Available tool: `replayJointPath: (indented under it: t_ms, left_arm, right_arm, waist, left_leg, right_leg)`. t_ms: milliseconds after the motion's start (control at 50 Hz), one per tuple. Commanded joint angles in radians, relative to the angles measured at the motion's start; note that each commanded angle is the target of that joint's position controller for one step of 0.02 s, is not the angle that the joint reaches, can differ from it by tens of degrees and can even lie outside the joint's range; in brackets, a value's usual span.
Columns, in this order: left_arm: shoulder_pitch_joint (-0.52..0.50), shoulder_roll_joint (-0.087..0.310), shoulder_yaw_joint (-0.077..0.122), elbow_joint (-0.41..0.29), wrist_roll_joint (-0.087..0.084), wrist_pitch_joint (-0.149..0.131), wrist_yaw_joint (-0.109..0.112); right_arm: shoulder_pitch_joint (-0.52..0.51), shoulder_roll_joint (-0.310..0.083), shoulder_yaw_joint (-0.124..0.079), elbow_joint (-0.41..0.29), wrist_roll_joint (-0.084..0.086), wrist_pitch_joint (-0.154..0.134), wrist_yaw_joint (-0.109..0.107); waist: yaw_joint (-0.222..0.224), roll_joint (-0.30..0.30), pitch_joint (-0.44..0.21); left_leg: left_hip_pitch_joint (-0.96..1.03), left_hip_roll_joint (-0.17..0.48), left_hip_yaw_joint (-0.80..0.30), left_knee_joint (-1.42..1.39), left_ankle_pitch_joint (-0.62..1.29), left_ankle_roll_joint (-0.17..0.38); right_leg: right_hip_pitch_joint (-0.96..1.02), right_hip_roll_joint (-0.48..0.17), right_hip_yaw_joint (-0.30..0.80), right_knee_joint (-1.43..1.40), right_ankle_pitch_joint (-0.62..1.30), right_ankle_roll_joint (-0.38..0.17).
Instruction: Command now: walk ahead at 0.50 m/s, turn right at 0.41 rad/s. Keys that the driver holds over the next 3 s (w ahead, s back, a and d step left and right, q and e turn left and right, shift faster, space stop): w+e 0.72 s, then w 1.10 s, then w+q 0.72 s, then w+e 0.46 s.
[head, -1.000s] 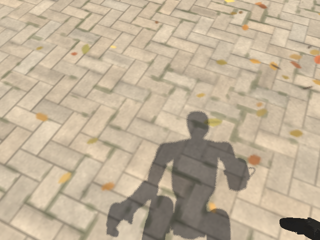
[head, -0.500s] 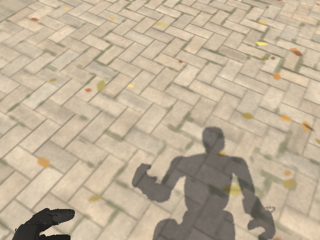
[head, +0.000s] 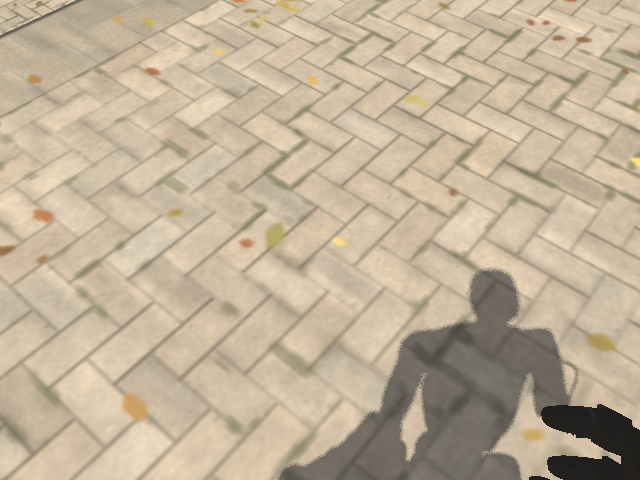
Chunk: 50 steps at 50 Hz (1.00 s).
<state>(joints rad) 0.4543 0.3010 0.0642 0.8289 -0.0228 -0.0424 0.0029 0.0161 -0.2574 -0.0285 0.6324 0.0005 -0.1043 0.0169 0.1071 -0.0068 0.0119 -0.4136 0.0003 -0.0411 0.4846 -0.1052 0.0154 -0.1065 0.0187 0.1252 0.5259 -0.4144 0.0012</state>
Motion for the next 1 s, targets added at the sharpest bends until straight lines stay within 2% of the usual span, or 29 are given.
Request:
replayJointPath:
  t_ms: [20,40,80,100,120,160,200,280,380,420,440,460,480,500,520,540,560,580,600,620,680,720,780,860,920,940,960,980,1000]
  left_arm:
    - [-0.001,0.044,-0.009,-0.138,-0.015,-0.034,0.007]
    - [-0.049,0.120,0.014,-0.129,-0.026,-0.030,0.009]
    - [-0.116,0.116,0.021,-0.133,-0.012,-0.017,0.006]
    - [-0.128,0.104,0.025,-0.138,-0.006,-0.009,0.003]
    - [-0.130,0.085,0.023,-0.142,-0.007,0.000,-0.003]
    - [-0.152,0.055,0.017,-0.159,-0.005,0.012,-0.009]
    - [-0.192,0.044,0.013,-0.182,0.000,0.017,-0.013]
    - [-0.300,0.025,-0.001,-0.219,0.000,0.009,-0.037]
    - [-0.437,0.037,-0.004,-0.288,0.000,0.010,-0.063]
    - [-0.428,0.063,0.008,-0.304,0.003,0.013,-0.069]
    - [-0.381,0.085,0.021,-0.300,0.006,0.018,-0.067]
    - [-0.262,0.122,0.044,-0.274,0.005,0.022,-0.062]
    - [-0.091,0.181,0.078,-0.228,0.002,0.030,-0.046]
    - [-0.030,0.301,0.103,-0.217,-0.006,0.036,-0.025]
    - [-0.035,0.291,0.088,-0.255,-0.007,0.020,-0.031]
    - [-0.048,0.215,0.064,-0.246,0.003,0.005,-0.040]
    - [-0.088,0.190,0.056,-0.239,0.006,-0.005,-0.039]
    - [-0.155,0.163,0.047,-0.244,0.007,-0.008,-0.036]
    - [-0.206,0.136,0.038,-0.257,0.017,-0.011,-0.033]
    - [-0.232,0.127,0.034,-0.270,0.025,-0.011,-0.029]
    - [-0.222,0.140,0.038,-0.254,0.018,-0.019,-0.014]
    - [-0.192,0.157,0.044,-0.237,0.013,-0.017,-0.001]
    - [-0.153,0.150,0.040,-0.208,0.008,-0.014,0.008]
    - [-0.081,0.151,0.040,-0.157,0.002,-0.014,0.005]
    - [-0.074,0.155,0.043,-0.136,0.007,-0.004,0.007]
    - [-0.085,0.151,0.042,-0.135,0.007,0.000,0.006]
    - [-0.089,0.128,0.033,-0.137,0.009,0.002,0.006]
    - [-0.087,0.088,0.014,-0.153,0.021,0.003,0.006]
    - [0.053,0.016,-0.008,-0.161,0.004,-0.010,0.005]
  right_arm:
    - [0.396,-0.266,-0.096,0.041,-0.011,0.013,-0.013]
    - [0.348,-0.195,-0.076,0.038,-0.002,0.011,-0.010]
    - [0.243,-0.118,-0.051,0.039,-0.005,0.008,-0.007]
    - [0.209,-0.096,-0.045,0.045,-0.011,0.006,-0.007]
    - [0.190,-0.096,-0.047,0.050,-0.014,0.002,-0.007]
    - [0.185,-0.109,-0.055,0.067,-0.012,-0.009,-0.010]
    - [0.192,-0.131,-0.064,0.086,-0.012,-0.013,-0.014]
    - [0.207,-0.171,-0.074,0.114,-0.006,-0.006,-0.022]
    - [0.279,-0.220,-0.088,0.159,0.017,0.017,-0.023]
    - [0.282,-0.246,-0.096,0.164,0.024,0.031,-0.027]
    - [0.281,-0.264,-0.101,0.163,0.029,0.038,-0.031]
    - [0.273,-0.270,-0.102,0.161,0.032,0.046,-0.034]
    - [0.282,-0.247,-0.091,0.156,0.026,0.046,-0.039]
    - [0.364,-0.131,-0.052,0.111,-0.022,0.032,-0.030]
    - [0.345,-0.119,-0.032,0.085,-0.017,-0.003,-0.016]
    - [0.216,-0.205,-0.057,0.061,0.028,-0.024,-0.004]
    - [0.170,-0.195,-0.051,0.040,0.039,-0.036,-0.003]
    - [0.174,-0.183,-0.049,0.052,0.018,-0.038,-0.013]
    - [0.193,-0.191,-0.056,0.062,-0.001,-0.030,-0.018]
    - [0.211,-0.190,-0.058,0.066,-0.006,-0.018,-0.018]
    - [0.202,-0.151,-0.050,0.065,-0.019,0.007,-0.021]
    - [0.122,-0.126,-0.039,0.043,-0.020,0.009,-0.021]
    - [0.022,-0.094,-0.021,0.030,-0.011,0.000,-0.006]
    - [-0.053,-0.123,-0.026,0.006,0.005,-0.014,0.014]
    - [-0.022,-0.153,-0.039,0.005,0.004,-0.021,0.019]
    - [0.025,-0.161,-0.045,0.017,0.003,-0.023,0.017]
    - [0.123,-0.189,-0.061,0.044,-0.003,-0.026,0.011]
    - [0.271,-0.234,-0.075,0.062,-0.016,-0.029,0.006]
    - [0.385,-0.325,-0.102,0.098,-0.018,-0.017,0.007]
  waist:
    - [-0.204,0.314,-0.292]
    - [-0.205,0.203,-0.163]
    - [-0.164,0.132,-0.045]
    - [-0.141,0.141,-0.015]
    - [-0.124,0.147,0.001]
    - [-0.114,0.118,0.011]
    - [-0.114,0.085,0.023]
    - [-0.147,0.060,0.044]
    - [-0.181,0.047,0.080]
    - [-0.153,0.071,0.050]
    - [-0.120,0.092,0.008]
    - [-0.046,0.087,-0.061]
    - [0.038,0.054,-0.149]
    - [-0.013,-0.202,-0.245]
    - [-0.020,-0.214,-0.419]
    - [0.027,-0.102,-0.320]
    - [-0.001,-0.075,-0.188]
    - [-0.051,-0.006,-0.111]
    - [-0.092,-0.021,-0.079]
    - [-0.118,-0.042,-0.069]
    - [-0.130,-0.036,-0.050]
    - [-0.105,-0.040,-0.023]
    - [-0.057,-0.067,-0.010]
    - [-0.023,-0.077,0.016]
    - [-0.049,-0.107,0.024]
    - [-0.079,-0.114,0.011]
    - [-0.127,-0.098,-0.049]
    - [-0.190,-0.027,-0.193]
    - [-0.160,0.252,-0.335]
  left_leg:
    - [0.747,0.432,-0.670,-0.174,-0.349,0.234]
    - [0.645,0.387,-0.583,-0.203,-0.414,0.207]
    - [0.471,0.303,-0.354,-0.240,-0.224,0.167]
    - [0.405,0.276,-0.277,-0.264,-0.137,0.160]
    - [0.354,0.262,-0.217,-0.290,-0.079,0.155]
    - [0.319,0.259,-0.132,-0.324,0.025,0.169]
    - [0.319,0.266,-0.066,-0.342,0.099,0.179]
    - [0.327,0.243,0.078,-0.348,0.168,0.158]
    - [0.444,0.280,0.158,-0.304,0.240,0.124]
    - [0.490,0.284,0.195,-0.205,0.507,0.103]
    - [0.501,0.279,0.214,-0.108,0.687,0.092]
    - [0.472,0.258,0.241,0.063,0.790,0.072]
    - [0.322,0.221,0.258,0.301,0.698,0.036]
    - [-0.099,0.102,0.252,0.684,-0.048,-0.026]
    - [-0.305,-0.042,0.018,0.892,-0.505,-0.044]
    - [-0.403,0.017,-0.062,0.916,-0.425,-0.024]
    - [-0.416,0.054,-0.045,0.848,-0.336,-0.008]
    - [-0.364,0.091,-0.043,0.759,-0.272,-0.012]
    - [-0.286,0.117,-0.048,0.687,-0.229,-0.019]
    - [-0.227,0.124,-0.050,0.659,-0.203,-0.028]
    - [-0.190,0.108,-0.023,0.543,-0.135,-0.074]
    - [-0.199,0.091,-0.020,0.398,-0.010,-0.093]
    - [-0.118,0.055,-0.005,0.167,0.196,-0.093]
    - [-0.101,0.043,-0.021,0.053,0.218,-0.060]
    - [-0.074,0.036,-0.015,0.013,0.090,-0.012]
    - [-0.011,0.023,0.008,-0.013,0.060,0.009]
    - [0.129,0.016,0.021,-0.035,0.060,0.040]
    - [0.374,0.144,-0.108,-0.003,0.074,0.104]
    - [0.739,0.351,-0.530,-0.060,-0.122,0.272]
  right_leg:
    - [-0.653,0.000,-0.022,0.593,-0.187,-0.015]
    - [-0.704,-0.050,0.009,0.680,-0.107,-0.015]
    - [-0.674,-0.100,-0.013,0.664,0.036,-0.005]
    - [-0.645,-0.123,-0.012,0.635,0.078,0.000]
    - [-0.609,-0.136,-0.017,0.619,0.107,0.004]
    - [-0.600,-0.143,-0.027,0.591,0.161,0.017]
    - [-0.621,-0.146,-0.024,0.515,0.227,0.029]
    - [-0.573,-0.133,-0.072,0.287,0.418,0.015]
    - [-0.562,-0.106,-0.138,0.133,0.385,-0.039]
    - [-0.490,-0.058,-0.188,0.110,0.290,-0.078]
    - [-0.406,-0.018,-0.220,0.112,0.237,-0.100]
    - [-0.242,0.027,-0.243,0.076,0.241,-0.131]
    - [0.035,0.045,-0.205,0.037,0.288,-0.170]
    - [0.416,-0.213,0.228,0.026,0.274,-0.306]
    - [0.547,-0.365,0.715,-0.171,0.062,-0.443]
    - [0.481,-0.341,0.617,-0.231,0.038,-0.374]
    - [0.337,-0.302,0.485,-0.238,0.091,-0.337]
    - [0.186,-0.259,0.378,-0.241,0.199,-0.307]
    - [0.071,-0.224,0.301,-0.254,0.309,-0.291]
    - [-0.002,-0.202,0.271,-0.276,0.362,-0.290]
    - [-0.111,-0.172,0.189,-0.304,0.483,-0.301]
    - [-0.139,-0.144,0.147,-0.306,0.467,-0.278]
    - [-0.159,-0.111,0.092,-0.301,0.377,-0.229]
    - [-0.069,-0.170,0.152,-0.260,0.312,-0.216]
    - [0.021,-0.218,0.204,-0.197,0.380,-0.195]
    - [0.031,-0.208,0.200,-0.151,0.458,-0.181]
    - [0.025,-0.157,0.166,-0.033,0.580,-0.158]
    - [-0.076,-0.097,0.108,0.218,0.498,-0.121]
    - [-0.441,0.061,-0.007,0.587,0.102,-0.033]
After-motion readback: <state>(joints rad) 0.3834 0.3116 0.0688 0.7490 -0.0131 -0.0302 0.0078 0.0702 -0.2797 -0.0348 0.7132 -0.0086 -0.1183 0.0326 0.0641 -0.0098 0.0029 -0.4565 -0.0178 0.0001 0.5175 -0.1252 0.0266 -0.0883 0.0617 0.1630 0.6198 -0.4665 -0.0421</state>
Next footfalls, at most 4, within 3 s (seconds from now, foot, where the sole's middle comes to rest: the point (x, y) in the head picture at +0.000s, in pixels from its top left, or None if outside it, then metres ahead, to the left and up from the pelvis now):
0.48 right None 0.38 -0.18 -0.77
0.96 left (408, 379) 0.72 -0.10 -0.77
1.50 right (561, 343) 0.85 -0.46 -0.77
2.02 left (522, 221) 1.23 -0.41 -0.77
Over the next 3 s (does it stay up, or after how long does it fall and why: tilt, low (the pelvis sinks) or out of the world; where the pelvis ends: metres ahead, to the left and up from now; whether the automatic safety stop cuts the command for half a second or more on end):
stays up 1.54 -0.57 0.00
